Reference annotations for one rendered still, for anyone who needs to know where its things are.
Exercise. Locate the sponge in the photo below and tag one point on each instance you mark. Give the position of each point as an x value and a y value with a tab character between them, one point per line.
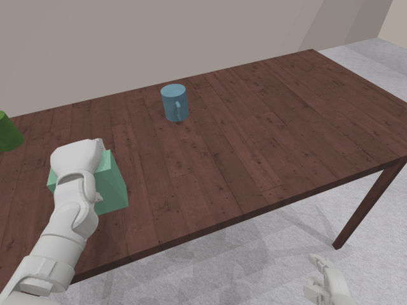
108	182

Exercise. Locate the robot right hand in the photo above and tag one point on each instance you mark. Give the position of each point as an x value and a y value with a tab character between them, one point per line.
319	291

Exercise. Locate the left robot forearm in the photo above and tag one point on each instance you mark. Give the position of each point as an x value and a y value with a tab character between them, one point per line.
50	265

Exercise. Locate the table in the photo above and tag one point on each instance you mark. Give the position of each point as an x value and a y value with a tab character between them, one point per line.
258	137

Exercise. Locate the left robot upper arm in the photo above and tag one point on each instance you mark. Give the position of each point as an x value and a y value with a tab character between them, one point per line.
19	298

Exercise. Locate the robot left hand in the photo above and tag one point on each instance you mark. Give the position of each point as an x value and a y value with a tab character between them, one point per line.
82	155

